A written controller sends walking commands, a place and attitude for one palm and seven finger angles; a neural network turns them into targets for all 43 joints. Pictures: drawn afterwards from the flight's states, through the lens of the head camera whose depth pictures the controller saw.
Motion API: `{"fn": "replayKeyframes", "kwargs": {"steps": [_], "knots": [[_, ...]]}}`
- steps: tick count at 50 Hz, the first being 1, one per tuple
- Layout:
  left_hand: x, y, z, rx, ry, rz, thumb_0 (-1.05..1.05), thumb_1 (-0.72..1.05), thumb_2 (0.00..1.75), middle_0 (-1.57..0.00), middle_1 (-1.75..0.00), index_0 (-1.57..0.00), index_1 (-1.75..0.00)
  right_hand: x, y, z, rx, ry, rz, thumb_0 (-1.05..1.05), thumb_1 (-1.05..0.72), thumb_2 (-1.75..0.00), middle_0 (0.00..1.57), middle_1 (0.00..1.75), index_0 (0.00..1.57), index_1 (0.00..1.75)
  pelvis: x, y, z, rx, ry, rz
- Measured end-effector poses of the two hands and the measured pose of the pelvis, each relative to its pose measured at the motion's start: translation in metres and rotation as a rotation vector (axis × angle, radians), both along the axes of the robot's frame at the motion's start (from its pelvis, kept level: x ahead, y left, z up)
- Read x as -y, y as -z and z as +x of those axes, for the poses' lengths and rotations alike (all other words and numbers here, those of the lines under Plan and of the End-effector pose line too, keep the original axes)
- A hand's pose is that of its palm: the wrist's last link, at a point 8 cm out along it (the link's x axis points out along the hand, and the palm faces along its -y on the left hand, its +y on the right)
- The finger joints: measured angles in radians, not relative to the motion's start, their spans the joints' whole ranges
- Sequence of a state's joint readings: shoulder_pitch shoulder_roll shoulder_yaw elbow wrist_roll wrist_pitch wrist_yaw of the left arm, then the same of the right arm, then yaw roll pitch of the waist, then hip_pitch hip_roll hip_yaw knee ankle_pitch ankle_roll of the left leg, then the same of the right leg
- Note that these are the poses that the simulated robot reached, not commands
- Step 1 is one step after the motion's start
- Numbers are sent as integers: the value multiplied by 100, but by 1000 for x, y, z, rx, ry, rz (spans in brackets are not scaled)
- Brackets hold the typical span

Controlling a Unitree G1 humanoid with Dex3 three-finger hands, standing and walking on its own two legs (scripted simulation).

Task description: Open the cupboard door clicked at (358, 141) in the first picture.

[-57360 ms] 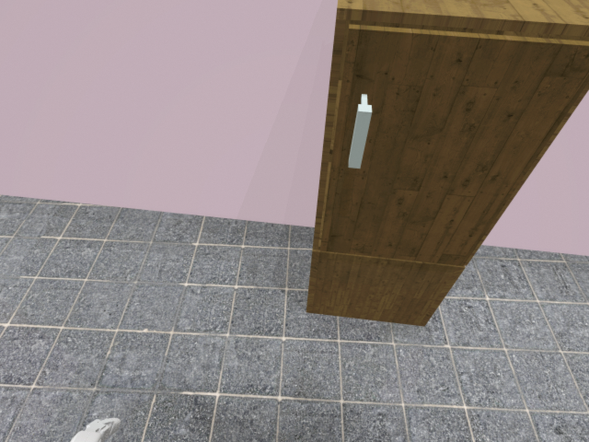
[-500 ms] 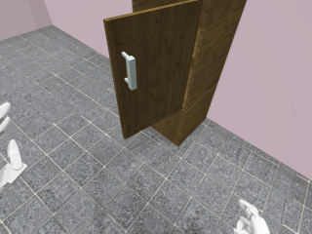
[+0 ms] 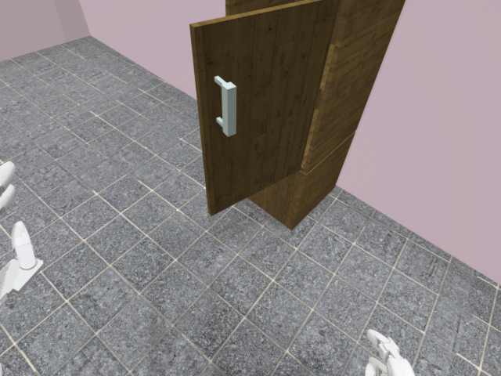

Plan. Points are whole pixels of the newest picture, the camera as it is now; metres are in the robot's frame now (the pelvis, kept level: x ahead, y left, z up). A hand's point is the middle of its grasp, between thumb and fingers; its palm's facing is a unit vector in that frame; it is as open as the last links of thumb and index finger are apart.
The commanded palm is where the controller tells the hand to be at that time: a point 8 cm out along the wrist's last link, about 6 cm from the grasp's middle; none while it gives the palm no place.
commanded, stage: stop stepping back and stand still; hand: left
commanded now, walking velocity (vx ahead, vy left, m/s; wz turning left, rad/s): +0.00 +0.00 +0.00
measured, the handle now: (224, 106) +0.65 +0.10 +0.08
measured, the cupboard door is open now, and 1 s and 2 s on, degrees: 78 78 78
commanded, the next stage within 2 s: let the arm hang, fingers relaxed in 0.04 s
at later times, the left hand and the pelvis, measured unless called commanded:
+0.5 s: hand out of the picture +0.04 +0.17 -0.18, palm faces +0.01 -0.98 -0.18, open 7.1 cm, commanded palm none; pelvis -0.01 -0.01 -0.01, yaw +3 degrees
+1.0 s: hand out of the picture +0.06 +0.22 -0.15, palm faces +0.06 -0.94 -0.33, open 7.4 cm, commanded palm none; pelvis +0.01 -0.02 +0.00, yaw +3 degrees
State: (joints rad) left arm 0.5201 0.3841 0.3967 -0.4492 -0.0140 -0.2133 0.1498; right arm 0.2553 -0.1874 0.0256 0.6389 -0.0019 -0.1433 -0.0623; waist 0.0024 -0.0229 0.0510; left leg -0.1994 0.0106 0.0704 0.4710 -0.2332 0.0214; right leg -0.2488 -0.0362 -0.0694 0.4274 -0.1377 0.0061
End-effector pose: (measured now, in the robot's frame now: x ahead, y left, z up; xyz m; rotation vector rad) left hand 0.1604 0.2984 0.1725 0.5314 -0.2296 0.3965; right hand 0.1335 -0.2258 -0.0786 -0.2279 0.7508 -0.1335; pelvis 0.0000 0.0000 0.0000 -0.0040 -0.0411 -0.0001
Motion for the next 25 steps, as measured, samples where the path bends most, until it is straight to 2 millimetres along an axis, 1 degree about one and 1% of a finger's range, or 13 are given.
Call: {"fn": "replayKeyframes", "kwargs": {"steps": [5,7,8,9,10,12,13,15,17,19,21,23,25], "knots": [[-2,1,2,-21,4,13,2,89,89,-21,-31,-21,-30,6,1,-1,-1,23,-4,1,-90,-89,20,30,20,30,-1,-1,0,-10,7,-5],[-3,5,3,-42,1,6,2,89,89,-21,-31,-21,-30,9,0,-1,0,31,-7,1,-90,-89,20,30,20,30,-1,-1,0,-14,9,-5],[-4,14,7,-69,10,1,2,89,89,-21,-31,-21,-30,10,3,0,5,19,1,1,-90,-89,20,30,20,30,-2,0,0,-23,1,-7],[-6,33,12,-144,16,-18,1,89,89,-21,-30,-21,-30,13,9,1,-14,0,9,1,-90,-89,20,30,20,30,-3,2,-2,-32,-10,-7],[-9,59,18,-255,11,-53,1,89,89,-21,-30,-21,-30,16,17,1,-49,-16,14,1,-90,-89,20,30,20,30,-5,4,-3,-38,-17,-5],[-10,119,21,-515,-20,-140,1,90,90,-20,-30,-20,-30,23,32,-2,-115,-23,19,1,-90,-89,20,30,20,30,-6,8,-6,-48,-25,4],[-7,149,17,-645,-36,-180,1,90,90,-20,-30,-20,-30,27,39,-4,-143,-18,20,1,-90,-89,20,30,20,30,-6,9,-7,-48,-28,11],[7,203,-1,-880,-55,-254,1,90,89,-20,-30,-20,-30,34,48,-12,-192,-4,20,1,-90,-89,20,30,20,30,-3,12,-9,-44,-27,20],[27,246,-28,-1069,-55,-326,1,91,89,-20,-30,-20,-30,40,53,-24,-246,15,16,1,-91,-89,20,30,20,30,0,13,-10,-38,-25,23],[49,279,-57,-1214,-53,-404,1,91,89,-20,-30,-20,-30,46,54,-40,-311,30,1,1,-91,-89,20,30,20,30,4,13,-11,-32,-31,23],[70,304,-85,-1326,-54,-483,2,91,89,-20,-30,-20,-30,50,54,-59,-386,42,-18,1,-91,-89,20,30,20,30,8,12,-11,-26,-37,21],[84,318,-109,-1394,-84,-552,1,92,89,-21,-30,-20,-30,52,53,-78,-463,50,-33,1,-91,-89,20,30,20,30,11,10,-11,-24,-42,16],[82,322,-125,-1424,-133,-581,1,96,89,-21,-30,-21,-30,52,52,-94,-533,52,-40,1,-91,-89,20,30,20,30,15,8,-10,-23,-50,10]]}}
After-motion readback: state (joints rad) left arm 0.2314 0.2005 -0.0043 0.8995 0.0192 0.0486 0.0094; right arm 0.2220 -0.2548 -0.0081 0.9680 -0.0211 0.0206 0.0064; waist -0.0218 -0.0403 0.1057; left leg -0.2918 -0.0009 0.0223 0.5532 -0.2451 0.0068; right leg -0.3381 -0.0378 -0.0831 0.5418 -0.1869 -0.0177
